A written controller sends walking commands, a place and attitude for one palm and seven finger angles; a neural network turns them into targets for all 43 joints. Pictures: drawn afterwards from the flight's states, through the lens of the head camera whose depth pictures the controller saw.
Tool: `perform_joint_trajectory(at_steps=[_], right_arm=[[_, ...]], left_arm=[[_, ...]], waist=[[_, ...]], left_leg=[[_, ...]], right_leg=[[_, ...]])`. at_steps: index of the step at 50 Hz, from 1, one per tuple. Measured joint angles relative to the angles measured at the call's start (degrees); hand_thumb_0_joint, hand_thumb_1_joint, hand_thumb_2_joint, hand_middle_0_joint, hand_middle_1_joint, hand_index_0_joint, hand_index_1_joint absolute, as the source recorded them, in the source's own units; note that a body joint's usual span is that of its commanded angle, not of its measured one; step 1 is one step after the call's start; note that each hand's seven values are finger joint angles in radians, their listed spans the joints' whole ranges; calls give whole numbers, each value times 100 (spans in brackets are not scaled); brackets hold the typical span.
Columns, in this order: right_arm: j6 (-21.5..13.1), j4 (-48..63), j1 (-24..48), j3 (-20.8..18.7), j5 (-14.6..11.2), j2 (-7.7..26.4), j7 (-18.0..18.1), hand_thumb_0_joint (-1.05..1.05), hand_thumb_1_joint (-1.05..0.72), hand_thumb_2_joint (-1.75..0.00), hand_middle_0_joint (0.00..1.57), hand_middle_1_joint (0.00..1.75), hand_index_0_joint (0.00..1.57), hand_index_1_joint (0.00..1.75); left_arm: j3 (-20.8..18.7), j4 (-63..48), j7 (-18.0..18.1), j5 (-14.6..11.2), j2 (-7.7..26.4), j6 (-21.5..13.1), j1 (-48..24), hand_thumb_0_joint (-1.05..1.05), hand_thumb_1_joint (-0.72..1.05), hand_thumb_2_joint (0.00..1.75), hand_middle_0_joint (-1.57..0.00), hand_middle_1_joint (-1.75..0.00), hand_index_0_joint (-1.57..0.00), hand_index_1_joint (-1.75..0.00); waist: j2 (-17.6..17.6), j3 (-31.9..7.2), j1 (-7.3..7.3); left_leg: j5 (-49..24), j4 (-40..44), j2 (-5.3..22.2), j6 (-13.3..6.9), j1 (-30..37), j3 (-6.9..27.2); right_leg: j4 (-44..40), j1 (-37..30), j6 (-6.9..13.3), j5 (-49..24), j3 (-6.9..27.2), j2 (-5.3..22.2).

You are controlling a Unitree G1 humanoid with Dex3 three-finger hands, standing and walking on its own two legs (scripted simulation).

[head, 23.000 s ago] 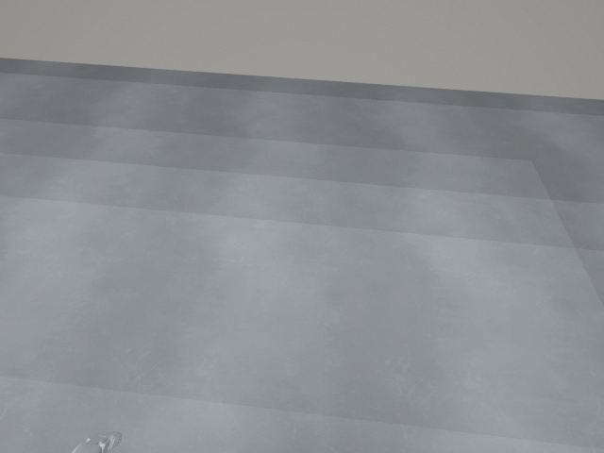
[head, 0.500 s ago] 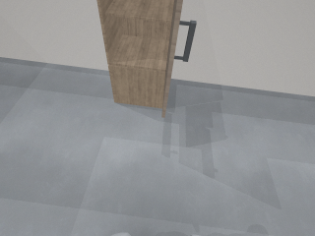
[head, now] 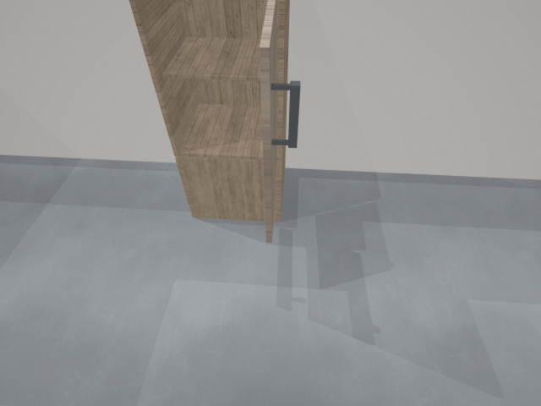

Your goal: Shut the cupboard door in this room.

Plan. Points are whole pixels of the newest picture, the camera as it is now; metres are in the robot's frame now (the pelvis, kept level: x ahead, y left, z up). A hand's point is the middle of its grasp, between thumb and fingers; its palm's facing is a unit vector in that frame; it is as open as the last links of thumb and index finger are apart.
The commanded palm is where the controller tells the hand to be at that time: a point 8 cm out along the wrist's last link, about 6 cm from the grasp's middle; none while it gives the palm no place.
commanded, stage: stand and wait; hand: left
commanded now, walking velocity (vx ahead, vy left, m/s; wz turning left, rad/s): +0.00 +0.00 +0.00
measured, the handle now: (284, 116) +0.69 +0.00 +0.07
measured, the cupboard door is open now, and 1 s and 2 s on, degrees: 92 92 92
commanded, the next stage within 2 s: look at it before walking up in 0.26 s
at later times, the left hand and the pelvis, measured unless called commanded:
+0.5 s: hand out of the picture -0.05 +0.13 -0.17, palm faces +0.05 -0.99 -0.12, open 7.4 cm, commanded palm none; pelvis -0.01 -0.01 +0.00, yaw +0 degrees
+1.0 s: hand out of the picture -0.03 +0.17 -0.18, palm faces +0.02 -0.99 -0.17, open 7.3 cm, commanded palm none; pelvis -0.01 +0.01 +0.00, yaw +0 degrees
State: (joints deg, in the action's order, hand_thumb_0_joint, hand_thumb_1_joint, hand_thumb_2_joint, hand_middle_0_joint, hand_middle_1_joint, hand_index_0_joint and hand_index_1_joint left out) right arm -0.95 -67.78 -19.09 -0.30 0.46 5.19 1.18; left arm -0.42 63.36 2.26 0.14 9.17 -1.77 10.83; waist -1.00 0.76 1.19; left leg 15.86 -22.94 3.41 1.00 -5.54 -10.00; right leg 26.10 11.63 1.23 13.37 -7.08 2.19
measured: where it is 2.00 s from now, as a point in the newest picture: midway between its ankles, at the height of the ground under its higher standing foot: outside the picture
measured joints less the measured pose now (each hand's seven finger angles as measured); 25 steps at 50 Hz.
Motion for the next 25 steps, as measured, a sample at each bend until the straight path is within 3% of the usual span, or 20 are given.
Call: perform_joint_trajectory(at_steps=[7,25], right_arm=[[58,-19,67,-17,-12,71,41,0,-90,-90,20,30,20,30],[61,101,223,-8,-23,115,83,0,-91,-90,19,30,20,30]], left_arm=[[41,186,8,22,-6,54,362,-1,94,90,-20,-30,-20,-29],[175,444,-35,57,-457,59,881,0,91,90,-20,-30,-20,-29]], waist=[[14,24,-77],[82,75,-193]], left_leg=[[-24,98,76,65,115,37],[-109,125,94,42,83,56]], right_leg=[[-169,-159,55,-35,-51,-90],[-356,-208,59,-201,-72,-119]])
